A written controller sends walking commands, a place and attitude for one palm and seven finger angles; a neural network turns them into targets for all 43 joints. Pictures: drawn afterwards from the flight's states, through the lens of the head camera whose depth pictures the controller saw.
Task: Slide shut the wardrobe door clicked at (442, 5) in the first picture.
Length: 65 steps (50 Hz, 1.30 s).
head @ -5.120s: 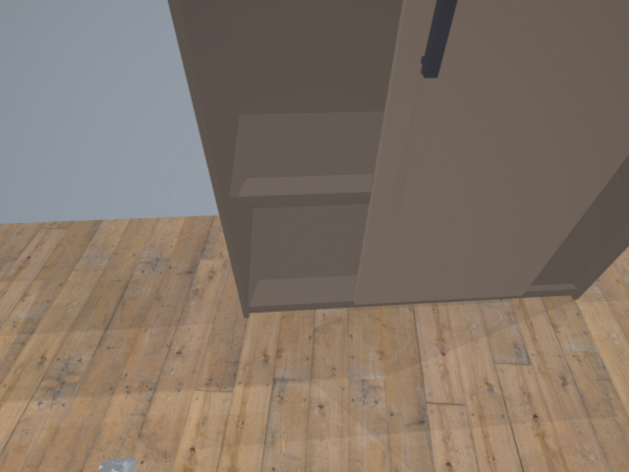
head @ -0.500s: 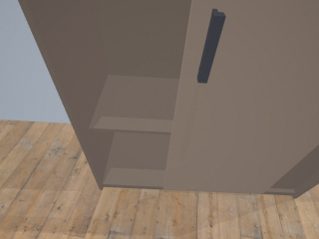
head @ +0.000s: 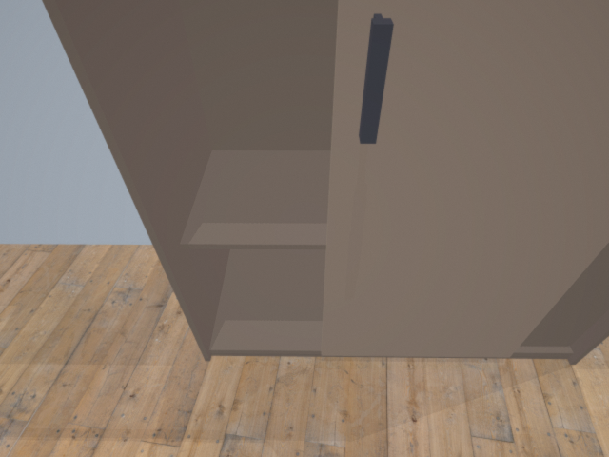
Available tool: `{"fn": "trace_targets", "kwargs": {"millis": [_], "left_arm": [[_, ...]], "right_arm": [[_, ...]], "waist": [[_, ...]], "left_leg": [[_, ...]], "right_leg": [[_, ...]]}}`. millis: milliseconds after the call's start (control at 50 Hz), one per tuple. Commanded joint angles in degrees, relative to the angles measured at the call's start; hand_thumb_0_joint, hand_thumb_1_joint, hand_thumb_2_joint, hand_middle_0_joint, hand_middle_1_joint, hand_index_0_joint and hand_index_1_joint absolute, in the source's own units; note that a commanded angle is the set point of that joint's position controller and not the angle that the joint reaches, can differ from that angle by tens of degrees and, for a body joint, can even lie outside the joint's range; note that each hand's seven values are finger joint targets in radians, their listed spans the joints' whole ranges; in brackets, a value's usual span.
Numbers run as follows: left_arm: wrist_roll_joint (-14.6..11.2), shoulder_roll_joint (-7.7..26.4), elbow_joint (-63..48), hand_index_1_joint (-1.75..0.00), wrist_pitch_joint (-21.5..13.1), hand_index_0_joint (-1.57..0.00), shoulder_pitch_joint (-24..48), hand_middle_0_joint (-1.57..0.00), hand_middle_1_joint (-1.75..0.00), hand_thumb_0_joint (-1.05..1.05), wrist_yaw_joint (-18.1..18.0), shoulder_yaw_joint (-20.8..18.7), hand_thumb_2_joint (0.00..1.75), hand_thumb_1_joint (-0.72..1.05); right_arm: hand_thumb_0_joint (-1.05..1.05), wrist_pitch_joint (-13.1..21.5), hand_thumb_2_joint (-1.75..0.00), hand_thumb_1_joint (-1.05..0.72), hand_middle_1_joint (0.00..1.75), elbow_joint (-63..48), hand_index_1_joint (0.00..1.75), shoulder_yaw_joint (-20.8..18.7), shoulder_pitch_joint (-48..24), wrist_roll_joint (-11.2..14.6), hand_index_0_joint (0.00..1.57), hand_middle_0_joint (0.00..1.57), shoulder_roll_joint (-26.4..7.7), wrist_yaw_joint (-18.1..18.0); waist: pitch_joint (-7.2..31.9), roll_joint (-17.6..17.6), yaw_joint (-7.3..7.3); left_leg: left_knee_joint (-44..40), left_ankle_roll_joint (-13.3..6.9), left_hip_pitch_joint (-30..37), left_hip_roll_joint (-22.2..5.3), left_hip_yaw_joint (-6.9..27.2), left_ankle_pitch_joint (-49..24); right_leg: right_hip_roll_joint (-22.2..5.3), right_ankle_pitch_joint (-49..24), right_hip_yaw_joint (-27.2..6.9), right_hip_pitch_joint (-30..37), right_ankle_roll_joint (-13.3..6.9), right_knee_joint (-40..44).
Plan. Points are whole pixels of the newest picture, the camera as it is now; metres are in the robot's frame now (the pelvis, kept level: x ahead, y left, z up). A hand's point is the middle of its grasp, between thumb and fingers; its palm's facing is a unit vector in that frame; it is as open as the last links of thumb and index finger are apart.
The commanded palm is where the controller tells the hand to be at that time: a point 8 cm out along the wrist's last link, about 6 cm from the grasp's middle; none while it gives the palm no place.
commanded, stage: look again from close up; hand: right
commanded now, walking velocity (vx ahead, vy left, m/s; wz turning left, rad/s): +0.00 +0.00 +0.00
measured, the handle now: (372, 81) +0.58 -0.07 +0.24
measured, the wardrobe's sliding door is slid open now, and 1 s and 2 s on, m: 0.39 0.39 0.39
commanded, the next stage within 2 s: none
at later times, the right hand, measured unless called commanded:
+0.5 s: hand out of the picture -0.04 -0.16 -0.18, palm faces +0.04 +0.99 -0.16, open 7.4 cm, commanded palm none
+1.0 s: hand out of the picture +0.00 -0.15 -0.17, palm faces +0.03 +0.99 -0.17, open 7.4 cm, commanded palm none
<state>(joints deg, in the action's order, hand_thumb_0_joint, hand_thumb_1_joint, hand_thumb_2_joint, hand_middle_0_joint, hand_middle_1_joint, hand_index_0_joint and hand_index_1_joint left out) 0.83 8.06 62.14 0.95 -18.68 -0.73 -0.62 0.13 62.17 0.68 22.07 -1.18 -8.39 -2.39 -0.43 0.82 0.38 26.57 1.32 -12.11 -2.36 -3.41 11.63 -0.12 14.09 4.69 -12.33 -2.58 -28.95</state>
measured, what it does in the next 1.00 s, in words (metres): stands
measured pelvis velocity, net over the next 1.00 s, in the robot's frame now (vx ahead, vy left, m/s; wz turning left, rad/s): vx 0.01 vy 0.01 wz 0.02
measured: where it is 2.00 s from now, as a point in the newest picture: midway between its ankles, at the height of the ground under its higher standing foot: outside the picture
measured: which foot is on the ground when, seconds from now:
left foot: down 0.00-1.00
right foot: down 0.00-1.00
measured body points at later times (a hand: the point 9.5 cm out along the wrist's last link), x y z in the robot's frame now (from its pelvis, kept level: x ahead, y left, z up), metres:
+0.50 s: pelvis -0.01 -0.01 +0.00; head -0.01 +0.00 +0.45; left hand -0.02 +0.20 -0.16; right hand -0.04 -0.21 -0.16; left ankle +0.03 +0.14 -0.74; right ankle +0.02 -0.09 -0.74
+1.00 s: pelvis +0.01 +0.01 +0.00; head +0.01 +0.01 +0.45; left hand -0.01 +0.21 -0.16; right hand +0.00 -0.20 -0.16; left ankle +0.03 +0.14 -0.74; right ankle +0.02 -0.09 -0.74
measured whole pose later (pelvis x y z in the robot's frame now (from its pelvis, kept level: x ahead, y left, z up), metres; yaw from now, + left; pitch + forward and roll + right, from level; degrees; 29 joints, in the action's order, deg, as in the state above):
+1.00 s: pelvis +0.01 +0.01 +0.00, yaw +1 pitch -2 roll +0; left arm 0.8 6.8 63.6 0.3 -17.8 -1.1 -0.6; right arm 0.9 62.4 -0.3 19.2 -1.1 -5.9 -2.7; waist -1.7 -0.5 -0.3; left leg 26.2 1.0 -12.3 -2.1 -2.6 12.0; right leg -0.2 13.8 5.5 -11.4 -2.0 -26.8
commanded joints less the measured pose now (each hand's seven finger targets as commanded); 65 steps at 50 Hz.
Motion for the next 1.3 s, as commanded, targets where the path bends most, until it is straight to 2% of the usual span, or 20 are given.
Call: {"fn": "trace_targets", "kwargs": {"millis": [0, 200, 320, 420, 520, 660, 700, 820, 940, 1000, 1160, 1280], "left_arm": [[-0.22, 6.00, -2.11, -0.30, -1.30, -0.20, -2.62, -0.20, -0.30, 0.00, -0.60, -1.05, 0.90, 0.90], [-0.17, 5.19, -1.16, -0.30, -0.96, -0.20, -4.08, -0.20, -0.30, 0.00, -0.60, -1.32, 0.90, 0.90], [-0.17, 4.53, -1.05, -0.30, -1.09, -0.20, -4.44, -0.20, -0.30, 0.00, -0.64, -1.36, 0.90, 0.90], [-0.17, 3.85, -0.98, -0.30, -1.15, -0.20, -4.48, -0.20, -0.30, 0.00, -0.64, -1.20, 0.90, 0.90], [-0.20, 3.76, -1.06, -0.30, -1.31, -0.20, -4.17, -0.20, -0.30, 0.00, -0.65, -1.15, 0.90, 0.90], [-0.32, 3.71, -0.85, -0.30, -1.58, -0.20, -4.09, -0.20, -0.30, 0.00, -0.73, -0.95, 0.90, 0.90], [-0.27, 3.60, -0.80, -0.30, -1.65, -0.20, -3.86, -0.20, -0.30, 0.00, -0.79, -0.85, 0.90, 0.90], [-0.31, 3.47, -0.46, -0.30, -1.51, -0.20, -3.49, -0.20, -0.30, 0.00, -0.76, -0.71, 0.90, 0.90], [-0.26, 3.66, 0.03, -0.30, -1.61, -0.20, -3.37, -0.20, -0.30, 0.00, -0.82, -0.58, 0.90, 0.90], [-0.26, 3.70, 0.21, -0.30, -1.57, -0.20, -3.53, -0.20, -0.30, 0.00, -0.84, -0.51, 0.90, 0.90], [-0.30, 3.74, 0.48, -0.30, -1.39, -0.20, -3.59, -0.20, -0.30, 0.00, -0.75, -0.50, 0.90, 0.90], [-0.30, 3.61, 0.58, -0.30, -1.67, -0.20, -3.78, -0.20, -0.30, 0.00, -0.90, -0.45, 0.90, 0.90]], "right_arm": [[0.00, 0.72, -0.90, -0.90, 0.30, -1.52, 0.30, -1.34, 3.44, -0.03, 0.20, 0.20, -4.21, -0.19], [0.00, 0.55, -0.90, -0.90, 0.30, -0.52, 0.30, -1.69, 5.09, -0.29, 0.20, 0.20, -2.48, -0.33], [0.00, 0.68, -0.90, -0.90, 0.30, -0.53, 0.30, -1.85, 5.22, -0.28, 0.20, 0.20, -1.87, -0.40], [0.00, 0.94, -0.90, -0.90, 0.30, -0.58, 0.30, -1.92, 4.71, -0.21, 0.20, 0.20, -1.82, -0.47], [0.00, 0.99, -0.90, -0.90, 0.30, -0.86, 0.30, -2.02, 4.17, -0.25, 0.20, 0.20, -1.70, -0.52], [0.00, 1.25, -0.90, -0.90, 0.30, -0.91, 0.30, -2.08, 3.37, -0.10, 0.20, 0.20, -2.07, -0.57], [0.00, 1.21, -0.90, -0.90, 0.30, -0.99, 0.30, -2.13, 2.94, -0.03, 0.20, 0.20, -1.94, -0.55], [0.00, 1.25, -0.90, -0.90, 0.30, -0.90, 0.30, -2.09, 2.50, 0.06, 0.20, 0.20, -2.29, -0.48], [0.00, 1.21, -0.90, -0.90, 0.30, -0.84, 0.30, -2.08, 2.12, 0.14, 0.20, 0.20, -2.48, -0.42], [0.00, 1.21, -0.90, -0.90, 0.30, -0.80, 0.30, -2.04, 1.87, 0.14, 0.20, 0.20, -2.51, -0.47], [0.00, 1.17, -0.90, -0.90, 0.30, -0.64, 0.30, -1.98, 1.92, 0.10, 0.20, 0.20, -2.79, -0.44], [0.00, 1.22, -0.90, -0.90, 0.30, -0.44, 0.30, -1.96, 1.97, 0.18, 0.20, 0.20, -2.66, -0.40]], "waist": [[-6.16, -2.23, -0.09], [-7.61, -1.43, 0.20], [-6.72, -1.69, 0.04], [-6.45, -0.09, -0.33], [-6.42, -1.68, -0.34], [-4.44, 0.53, -0.45], [-4.56, -0.29, -0.47], [-5.12, 0.53, -0.45], [-4.31, -1.49, -0.35], [-4.58, 0.02, -0.44], [-6.09, -0.25, -0.38], [-4.55, -0.57, -0.45]], "left_leg": [[-5.15, -1.98, -1.91, -2.91, 3.86, 5.40], [-3.49, -1.65, -2.32, -2.42, 3.05, 6.13], [-3.28, -1.78, -2.59, -2.66, 3.30, 4.58], [-4.41, -2.12, -3.79, -3.22, 4.70, 4.40], [-4.09, -2.06, -3.51, -3.07, 4.43, 2.53], [-4.47, -2.23, -2.12, -3.53, 4.93, -0.74], [-4.40, -2.25, -2.14, -3.62, 4.90, -1.26], [-5.57, -2.37, -2.03, -3.87, 5.49, -0.29], [-5.38, -2.38, -1.00, -3.64, 5.12, -1.82], [-5.46, -2.42, -0.85, -3.64, 5.18, -2.12], [-6.55, -2.38, -1.52, -3.56, 5.24, 0.34], [-5.94, -2.42, -0.42, -3.68, 5.11, -2.50]], "right_leg": [[-6.09, 10.68, -8.55, -7.00, 0.11, 11.73], [-6.75, 14.90, -9.80, -9.97, -0.20, 13.88], [-6.61, 12.77, -9.51, -8.63, -0.22, 13.44], [-5.80, 8.93, -8.11, -6.86, 0.08, 11.29], [-6.12, 7.75, -7.91, -6.22, 0.16, 11.64], [-5.75, 0.96, -6.31, -3.48, 0.39, 9.20], [-5.77, 0.01, -6.10, -3.09, 0.46, 9.30], [-5.52, -0.29, -5.63, -2.83, 0.69, 9.06], [-5.82, -1.32, -5.72, -1.91, 0.76, 9.45], [-5.88, -1.95, -5.65, -1.85, 0.80, 9.35], [-5.79, 0.34, -5.73, -2.45, 0.89, 9.96], [-5.96, -2.64, -5.61, -1.17, 0.81, 9.72]]}}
